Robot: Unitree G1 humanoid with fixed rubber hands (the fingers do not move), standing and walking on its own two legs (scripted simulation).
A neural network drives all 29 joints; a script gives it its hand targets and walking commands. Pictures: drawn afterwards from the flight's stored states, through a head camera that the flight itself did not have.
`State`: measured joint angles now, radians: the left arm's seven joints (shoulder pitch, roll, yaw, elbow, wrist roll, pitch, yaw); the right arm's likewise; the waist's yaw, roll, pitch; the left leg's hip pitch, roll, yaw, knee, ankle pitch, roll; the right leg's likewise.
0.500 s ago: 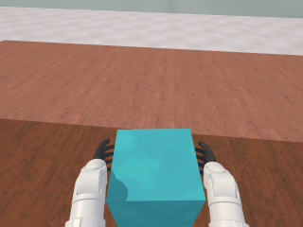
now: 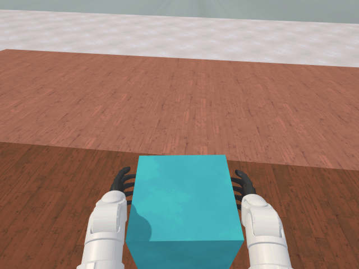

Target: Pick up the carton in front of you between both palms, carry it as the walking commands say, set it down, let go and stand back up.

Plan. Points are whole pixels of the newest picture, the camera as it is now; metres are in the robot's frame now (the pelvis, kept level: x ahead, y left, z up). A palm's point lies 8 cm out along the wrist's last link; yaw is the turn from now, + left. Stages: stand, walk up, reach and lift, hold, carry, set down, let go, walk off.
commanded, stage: carry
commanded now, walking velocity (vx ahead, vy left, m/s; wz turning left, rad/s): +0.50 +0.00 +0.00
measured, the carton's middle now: (182, 218) +0.28 +0.00 -0.02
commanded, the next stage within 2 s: none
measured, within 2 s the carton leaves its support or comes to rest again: neither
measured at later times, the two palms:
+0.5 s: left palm (127, 155) +0.41 +0.15 +0.06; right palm (237, 159) +0.41 -0.15 +0.06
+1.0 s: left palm (141, 94) +0.71 +0.15 +0.09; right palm (221, 96) +0.72 -0.15 +0.08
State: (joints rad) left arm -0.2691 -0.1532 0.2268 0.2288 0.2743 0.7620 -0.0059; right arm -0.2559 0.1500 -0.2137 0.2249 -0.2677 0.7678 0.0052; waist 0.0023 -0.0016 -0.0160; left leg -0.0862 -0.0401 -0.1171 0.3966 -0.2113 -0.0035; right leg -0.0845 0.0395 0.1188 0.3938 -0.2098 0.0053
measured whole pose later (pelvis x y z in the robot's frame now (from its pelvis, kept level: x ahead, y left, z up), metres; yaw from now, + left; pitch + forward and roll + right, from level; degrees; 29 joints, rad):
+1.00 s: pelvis +0.45 -0.01 -0.01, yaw +2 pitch +4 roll +2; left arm -0.16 -0.13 0.12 -0.36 0.10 1.20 0.08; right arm -0.14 0.13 -0.09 -0.37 -0.13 1.21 -0.09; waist 0.03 -0.01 -0.08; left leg -0.61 0.06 0.18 0.60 -0.09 0.01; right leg 0.08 -0.02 -0.17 0.21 -0.36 -0.03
